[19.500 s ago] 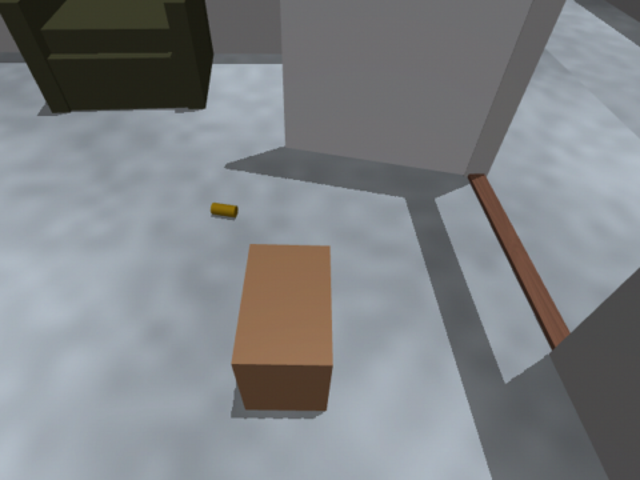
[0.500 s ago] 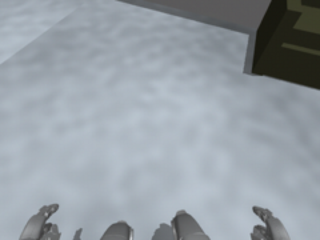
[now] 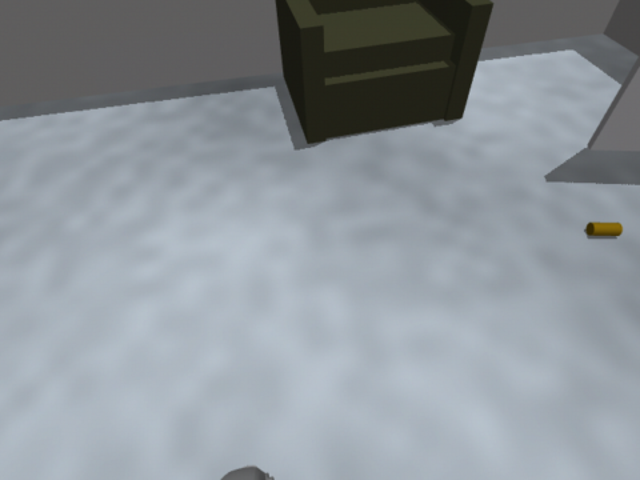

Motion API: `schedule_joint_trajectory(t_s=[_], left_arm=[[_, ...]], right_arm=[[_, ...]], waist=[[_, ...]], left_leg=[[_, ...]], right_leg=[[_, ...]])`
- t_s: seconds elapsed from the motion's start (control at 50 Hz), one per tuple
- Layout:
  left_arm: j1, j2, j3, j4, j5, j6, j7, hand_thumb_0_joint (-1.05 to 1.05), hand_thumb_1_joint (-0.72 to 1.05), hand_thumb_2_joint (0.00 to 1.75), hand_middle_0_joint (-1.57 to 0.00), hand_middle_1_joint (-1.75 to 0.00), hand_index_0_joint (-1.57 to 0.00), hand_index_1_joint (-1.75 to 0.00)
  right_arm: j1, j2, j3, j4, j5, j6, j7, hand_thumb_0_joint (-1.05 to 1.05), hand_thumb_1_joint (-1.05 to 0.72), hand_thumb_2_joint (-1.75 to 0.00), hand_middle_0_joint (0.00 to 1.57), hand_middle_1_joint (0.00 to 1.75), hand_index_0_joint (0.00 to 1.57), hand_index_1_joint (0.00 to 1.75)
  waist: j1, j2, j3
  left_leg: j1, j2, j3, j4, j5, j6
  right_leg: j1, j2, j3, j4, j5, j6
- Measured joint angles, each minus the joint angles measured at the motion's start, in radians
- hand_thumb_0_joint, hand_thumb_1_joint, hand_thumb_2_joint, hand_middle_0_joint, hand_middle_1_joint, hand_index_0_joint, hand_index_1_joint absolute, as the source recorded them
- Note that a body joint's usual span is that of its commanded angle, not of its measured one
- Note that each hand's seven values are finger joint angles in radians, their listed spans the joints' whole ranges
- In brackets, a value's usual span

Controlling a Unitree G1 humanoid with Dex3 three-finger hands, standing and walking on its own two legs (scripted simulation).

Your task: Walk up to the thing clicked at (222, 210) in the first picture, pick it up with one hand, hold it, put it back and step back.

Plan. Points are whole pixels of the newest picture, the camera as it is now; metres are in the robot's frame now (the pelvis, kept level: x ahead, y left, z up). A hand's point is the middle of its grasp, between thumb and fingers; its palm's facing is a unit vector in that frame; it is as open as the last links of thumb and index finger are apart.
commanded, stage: walk up
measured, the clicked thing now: (604, 229) +1.13 -1.09 -0.73
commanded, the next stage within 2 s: none
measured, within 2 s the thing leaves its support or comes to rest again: neither
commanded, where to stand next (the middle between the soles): +0.13 -0.03 m, yaw -55 degrees
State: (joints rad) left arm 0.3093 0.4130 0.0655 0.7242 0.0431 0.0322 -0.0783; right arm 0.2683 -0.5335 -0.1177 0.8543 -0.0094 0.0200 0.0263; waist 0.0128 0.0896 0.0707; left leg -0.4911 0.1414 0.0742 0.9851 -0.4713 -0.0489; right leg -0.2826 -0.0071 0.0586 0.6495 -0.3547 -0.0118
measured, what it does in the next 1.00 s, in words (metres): steps on the spot, turning right: left foot, then right foot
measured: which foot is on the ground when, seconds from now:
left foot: up 0.00-0.20, down 0.22-0.64, up 0.66-0.96, down 0.98-1.00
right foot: down 0.00-0.22, up 0.24-0.62, down 0.64-1.00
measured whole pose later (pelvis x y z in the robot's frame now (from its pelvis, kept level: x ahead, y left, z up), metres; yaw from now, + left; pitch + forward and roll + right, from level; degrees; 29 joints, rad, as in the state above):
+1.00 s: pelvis +0.09 +0.03 -0.03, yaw -40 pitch -1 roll +1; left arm 0.23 0.40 0.05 0.74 0.02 0.02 0.02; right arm 0.19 -0.40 -0.05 0.80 -0.02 -0.02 -0.01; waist 0.01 -0.02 0.13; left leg -0.41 0.01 0.02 0.82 -0.39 0.01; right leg -0.47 0.07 0.16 0.89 -0.39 0.00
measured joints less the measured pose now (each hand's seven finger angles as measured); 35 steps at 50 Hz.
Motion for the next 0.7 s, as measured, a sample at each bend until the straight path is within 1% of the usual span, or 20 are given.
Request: schedule_joint_trajectory(t_s=[0.06,0.14,0.16,0.2,0.22,0.24,0.26,0.3,0.32,0.36,0.42,0.48,0.54,0.58,0.62,0.64,0.66,0.68,0.7], left_arm=[[0.037,-0.007,-0.019,0.012,-0.012,-0.007,0.02,0.0,0.9,0.9,-0.2,-0.3,-0.21,-0.3],[0.061,-0.004,-0.032,0.033,-0.016,-0.022,0.048,0.0,0.89,0.9,-0.2,-0.3,-0.21,-0.3],[0.061,-0.001,-0.034,0.038,-0.016,-0.024,0.053,0.0,0.89,0.9,-0.2,-0.3,-0.21,-0.3],[0.053,0.013,-0.036,0.047,-0.015,-0.023,0.064,0.0,0.89,0.9,-0.21,-0.3,-0.21,-0.3],[0.046,0.023,-0.034,0.05,-0.016,-0.02,0.072,0.0,0.89,0.9,-0.21,-0.3,-0.21,-0.3],[0.027,0.03,-0.029,0.059,-0.019,-0.015,0.082,0.0,0.89,0.9,-0.2,-0.3,-0.21,-0.3],[0.007,0.034,-0.027,0.07,-0.022,-0.012,0.093,0.0,0.89,0.9,-0.2,-0.3,-0.21,-0.3],[-0.026,0.044,-0.03,0.084,-0.028,-0.016,0.1,0.0,0.9,0.9,-0.2,-0.3,-0.21,-0.3],[-0.041,0.05,-0.03,0.087,-0.034,-0.02,0.097,0.01,0.9,0.9,-0.2,-0.3,-0.21,-0.3],[-0.062,0.057,-0.027,0.085,-0.043,-0.024,0.086,0.0,0.9,0.9,-0.2,-0.3,-0.21,-0.3],[-0.082,0.059,-0.021,0.072,-0.048,-0.023,0.069,0.0,0.9,0.9,-0.2,-0.3,-0.21,-0.3],[-0.104,0.049,-0.018,0.059,-0.045,-0.013,0.06,0.0,0.9,0.9,-0.2,-0.3,-0.21,-0.3],[-0.126,0.037,-0.018,0.05,-0.042,-0.007,0.057,0.0,0.9,0.9,-0.2,-0.3,-0.2,-0.3],[-0.138,0.029,-0.017,0.045,-0.039,-0.007,0.057,0.0,0.9,0.9,-0.2,-0.3,-0.2,-0.3],[-0.143,0.019,-0.017,0.039,-0.034,-0.01,0.059,0.0,0.9,0.9,-0.2,-0.3,-0.2,-0.3],[-0.141,0.016,-0.017,0.034,-0.03,-0.017,0.059,0.0,0.9,0.9,-0.2,-0.3,-0.2,-0.3],[-0.146,0.004,-0.014,0.034,-0.025,-0.026,0.064,0.0,0.9,0.9,-0.2,-0.3,-0.2,-0.3],[-0.147,-0.006,-0.014,0.029,-0.02,-0.035,0.069,0.0,0.9,0.9,-0.2,-0.3,-0.21,-0.3],[-0.142,-0.011,-0.018,0.022,-0.02,-0.042,0.073,0.0,0.9,0.9,-0.2,-0.3,-0.21,-0.3]], right_arm=[[0.016,0.03,0.026,-0.007,-0.003,-0.014,0.017,0.01,-0.9,-0.9,0.2,0.29,0.19,0.3],[0.028,0.065,0.047,-0.021,-0.012,-0.012,0.031,0.01,-0.9,-0.9,0.21,0.29,0.2,0.3],[0.028,0.071,0.049,-0.025,-0.013,-0.013,0.032,0.01,-0.9,-0.9,0.21,0.29,0.2,0.3],[0.033,0.084,0.049,-0.04,-0.012,-0.023,0.03,0.01,-0.9,-0.89,0.21,0.3,0.2,0.3],[0.037,0.09,0.047,-0.052,-0.017,-0.032,0.025,0.01,-0.9,-0.89,0.21,0.3,0.2,0.3],[0.034,0.102,0.046,-0.058,-0.022,-0.039,0.018,0.01,-0.9,-0.89,0.21,0.3,0.2,0.3],[0.027,0.112,0.049,-0.06,-0.02,-0.042,0.015,0.01,-0.9,-0.89,0.21,0.3,0.2,0.3],[0.016,0.132,0.054,-0.056,-0.013,-0.046,0.01,0.01,-0.9,-0.89,0.21,0.3,0.2,0.3],[0.014,0.143,0.057,-0.054,-0.012,-0.048,0.007,0.01,-0.9,-0.89,0.21,0.3,0.2,0.3],[0.022,0.153,0.063,-0.056,-0.01,-0.053,0.001,0.01,-0.9,-0.89,0.21,0.3,0.2,0.3],[0.038,0.148,0.065,-0.063,-0.011,-0.061,-0.005,0.01,-0.9,-0.89,0.21,0.3,0.2,0.3],[0.05,0.13,0.06,-0.073,-0.014,-0.059,-0.008,0.01,-0.9,-0.89,0.21,0.3,0.2,0.3],[0.051,0.115,0.055,-0.085,-0.015,-0.048,-0.008,0.01,-0.9,-0.89,0.21,0.3,0.2,0.3],[0.049,0.108,0.054,-0.094,-0.015,-0.036,-0.005,0.01,-0.9,-0.89,0.21,0.3,0.2,0.3],[0.047,0.102,0.053,-0.102,-0.011,-0.023,-0.002,0.01,-0.9,-0.89,0.21,0.3,0.2,0.3],[0.048,0.099,0.053,-0.106,-0.007,-0.018,-0.001,0.01,-0.9,-0.89,0.21,0.3,0.2,0.3],[0.04,0.093,0.051,-0.103,-0.003,-0.012,-0.002,0.01,-0.9,-0.89,0.21,0.3,0.2,0.3],[0.023,0.094,0.05,-0.096,0.002,-0.002,-0.005,0.01,-0.9,-0.89,0.21,0.3,0.2,0.3],[0.004,0.099,0.052,-0.089,0.004,0.008,-0.011,0.01,-0.9,-0.89,0.21,0.3,0.2,0.3]], waist=[[0.002,0.007,-0.015],[-0.005,0.004,-0.025],[-0.009,0.001,-0.024],[-0.022,-0.018,-0.018],[-0.034,-0.031,-0.016],[-0.041,-0.053,-0.004],[-0.041,-0.066,0.008],[-0.045,-0.083,0.03],[-0.05,-0.092,0.039],[-0.06,-0.101,0.046],[-0.07,-0.102,0.05],[-0.078,-0.093,0.057],[-0.086,-0.085,0.065],[-0.091,-0.081,0.065],[-0.092,-0.074,0.058],[-0.09,-0.07,0.05],[-0.086,-0.048,0.056],[-0.081,-0.037,0.068],[-0.071,-0.042,0.076]], left_leg=[[-0.027,-0.047,-0.029,0.001,0.064,0.004],[-0.022,-0.089,-0.052,-0.059,0.112,0.023],[-0.01,-0.098,-0.057,-0.086,0.114,0.031],[0.045,-0.121,-0.06,-0.186,0.13,0.052],[0.069,-0.13,-0.056,-0.236,0.154,0.067],[0.066,-0.135,-0.033,-0.222,0.159,0.08],[0.067,-0.127,-0.007,-0.209,0.152,0.088],[0.094,-0.106,0.033,-0.234,0.156,0.094],[0.115,-0.099,0.048,-0.266,0.167,0.094],[0.153,-0.087,0.073,-0.334,0.192,0.094],[0.195,-0.07,0.112,-0.406,0.215,0.093],[0.212,-0.05,0.148,-0.42,0.208,0.094],[0.208,-0.024,0.178,-0.383,0.178,0.087],[0.195,-0.004,0.195,-0.337,0.147,0.079],[0.173,0.02,0.208,-0.272,0.108,0.069],[0.155,0.034,0.213,-0.227,0.082,0.062],[0.13,0.06,0.193,-0.162,0.061,0.061],[0.101,0.053,0.138,-0.088,0.024,0.053],[0.071,0.024,0.083,-0.012,-0.03,0.044]], right_leg=[[0.025,0.031,0.044,-0.031,0.015,0.004],[0.035,0.062,0.102,-0.016,-0.005,0.016],[0.032,0.066,0.117,-0.003,-0.015,0.022],[0.018,0.066,0.15,0.048,-0.047,0.048],[-0.004,0.063,0.161,0.098,-0.072,0.047],[-0.038,0.063,0.171,0.174,-0.098,0.038],[-0.083,0.068,0.157,0.262,-0.115,0.025],[-0.161,0.07,0.096,0.406,-0.099,0.008],[-0.187,0.063,0.067,0.441,-0.076,0.005],[-0.223,0.045,0.026,0.457,-0.029,0.003],[-0.247,0.02,0.003,0.412,0.023,0.006],[-0.244,-0.006,-0.018,0.332,0.04,0.007],[-0.216,-0.025,-0.056,0.249,0.051,0.004],[-0.18,-0.023,-0.079,0.193,0.041,0.0],[-0.127,-0.01,-0.101,0.122,0.031,-0.009],[-0.092,0.001,-0.103,0.066,0.024,-0.017],[-0.086,0.025,-0.105,0.065,0.007,-0.018],[-0.093,0.039,-0.1,0.092,-0.004,-0.021],[-0.103,0.044,-0.082,0.117,-0.009,-0.025]])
